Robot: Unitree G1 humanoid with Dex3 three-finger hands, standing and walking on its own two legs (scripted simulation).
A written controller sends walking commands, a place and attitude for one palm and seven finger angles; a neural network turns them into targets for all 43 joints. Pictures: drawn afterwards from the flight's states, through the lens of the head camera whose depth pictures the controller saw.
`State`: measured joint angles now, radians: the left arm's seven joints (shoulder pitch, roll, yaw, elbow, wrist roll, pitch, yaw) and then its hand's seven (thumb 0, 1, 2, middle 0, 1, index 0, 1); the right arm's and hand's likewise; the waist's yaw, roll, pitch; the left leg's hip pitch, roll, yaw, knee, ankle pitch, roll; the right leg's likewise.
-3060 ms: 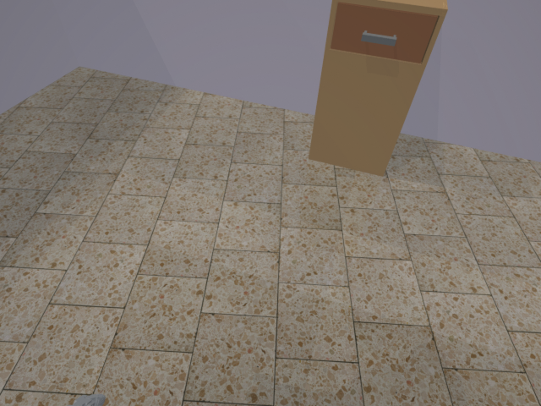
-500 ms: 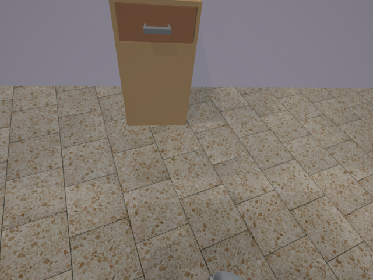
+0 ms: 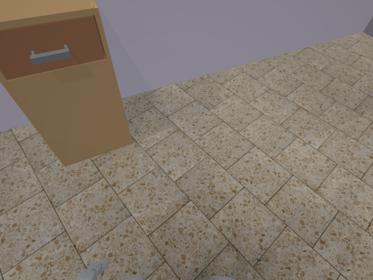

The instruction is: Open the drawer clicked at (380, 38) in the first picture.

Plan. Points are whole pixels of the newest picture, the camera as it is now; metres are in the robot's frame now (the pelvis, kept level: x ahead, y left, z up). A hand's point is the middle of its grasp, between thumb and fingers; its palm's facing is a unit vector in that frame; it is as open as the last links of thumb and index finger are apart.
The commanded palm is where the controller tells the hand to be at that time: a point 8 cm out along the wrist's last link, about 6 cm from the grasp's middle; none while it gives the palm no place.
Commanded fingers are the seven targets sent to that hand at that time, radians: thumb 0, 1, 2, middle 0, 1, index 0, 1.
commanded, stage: walk to a spot facing it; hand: left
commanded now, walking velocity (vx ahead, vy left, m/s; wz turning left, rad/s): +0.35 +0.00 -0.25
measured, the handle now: (50, 53) +0.88 +0.52 -0.02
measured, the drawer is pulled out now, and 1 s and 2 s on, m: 0.00 0.00 0.00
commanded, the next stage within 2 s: turn to face it in 0.22 s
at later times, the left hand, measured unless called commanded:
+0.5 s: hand (88, 249) +0.22 +0.25 -0.16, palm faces -0.06 -0.99 -0.16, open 7.4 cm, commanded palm none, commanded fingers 0.00 0.90 0.90 -0.20 -0.30 -0.20 -0.30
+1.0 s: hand (107, 220) +0.28 +0.21 -0.13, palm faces +0.19 -0.95 -0.26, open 7.4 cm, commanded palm none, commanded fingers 0.00 0.90 0.90 -0.20 -0.30 -0.20 -0.30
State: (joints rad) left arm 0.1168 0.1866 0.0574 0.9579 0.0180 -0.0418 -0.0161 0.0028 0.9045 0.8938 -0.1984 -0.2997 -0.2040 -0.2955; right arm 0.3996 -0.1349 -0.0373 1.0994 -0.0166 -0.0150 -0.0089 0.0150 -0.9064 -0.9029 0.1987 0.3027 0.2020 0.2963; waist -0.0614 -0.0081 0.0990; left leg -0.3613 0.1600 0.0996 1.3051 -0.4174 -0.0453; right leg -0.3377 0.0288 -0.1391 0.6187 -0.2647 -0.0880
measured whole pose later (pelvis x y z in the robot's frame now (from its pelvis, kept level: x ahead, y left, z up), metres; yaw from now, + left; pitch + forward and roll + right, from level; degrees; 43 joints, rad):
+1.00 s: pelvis +0.21 +0.01 +0.02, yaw +10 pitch -2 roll +2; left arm 0.18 0.14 0.05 0.93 0.02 0.00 0.03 0.00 0.91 0.89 -0.20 -0.30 -0.21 -0.30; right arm 0.26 -0.22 -0.09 1.01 -0.03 0.08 0.01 0.01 -0.91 -0.90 0.20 0.30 0.20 0.30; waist -0.04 0.03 0.04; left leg -0.50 0.06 0.04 1.13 -0.38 -0.07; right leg -0.20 -0.09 -0.23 0.51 -0.28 -0.04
